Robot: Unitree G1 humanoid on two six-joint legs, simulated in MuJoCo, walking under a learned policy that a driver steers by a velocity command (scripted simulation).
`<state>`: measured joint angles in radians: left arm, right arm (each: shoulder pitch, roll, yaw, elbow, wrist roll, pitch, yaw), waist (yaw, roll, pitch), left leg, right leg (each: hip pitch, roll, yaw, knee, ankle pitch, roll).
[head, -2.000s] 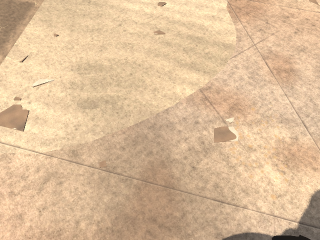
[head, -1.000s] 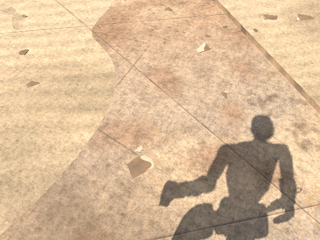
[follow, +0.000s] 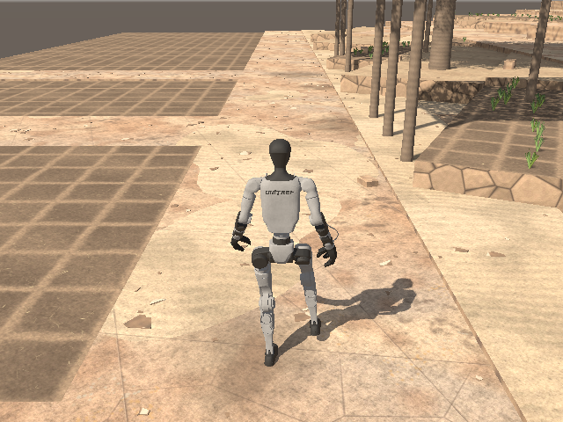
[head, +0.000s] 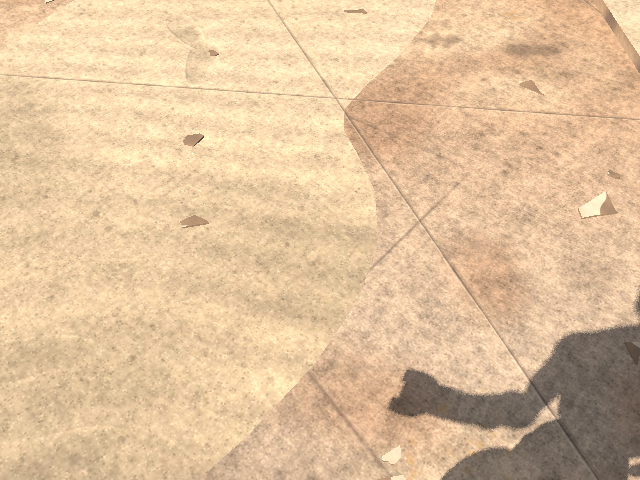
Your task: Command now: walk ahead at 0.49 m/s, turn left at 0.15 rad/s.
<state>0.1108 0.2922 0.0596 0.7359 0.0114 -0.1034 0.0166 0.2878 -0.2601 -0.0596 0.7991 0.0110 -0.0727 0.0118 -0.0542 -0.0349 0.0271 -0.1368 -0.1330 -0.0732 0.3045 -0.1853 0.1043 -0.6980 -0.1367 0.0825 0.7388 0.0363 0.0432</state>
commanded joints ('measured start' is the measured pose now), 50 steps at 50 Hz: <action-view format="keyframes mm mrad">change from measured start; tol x32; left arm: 1 -80 41 -2 -69 -15 -18 -16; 13 341 185 47 -26 -39 -2 -54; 50 119 78 20 -74 -14 93 18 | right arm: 1 22 -165 -35 -46 3 -14 -8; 50 -137 -190 -57 -204 -1 96 -36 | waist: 1 -31 99 -6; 13 154 -187 -387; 50 49 201 -144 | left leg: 1 -78 246 -116 -113 118 120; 10 195 298 -14 299 840 39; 12 -436 61 70 939 -71 -85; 14 -687 127 -58 1044 -271 -75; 31 -262 123 11 169 284 -101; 34 214 381 -247 203 970 126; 39 -16 382 -440 25 180 153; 50 -149 252 -416 -19 -87 92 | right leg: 1 131 47 -60 -138 154 -8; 8 57 106 -89 -228 -137 -119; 10 393 166 -125 -261 -87 -177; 13 1113 -206 697 -404 -295 -426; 24 398 71 117 -441 366 -259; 33 544 97 139 -79 160 -131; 36 222 169 57 346 -708 10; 50 357 185 6 -80 -384 5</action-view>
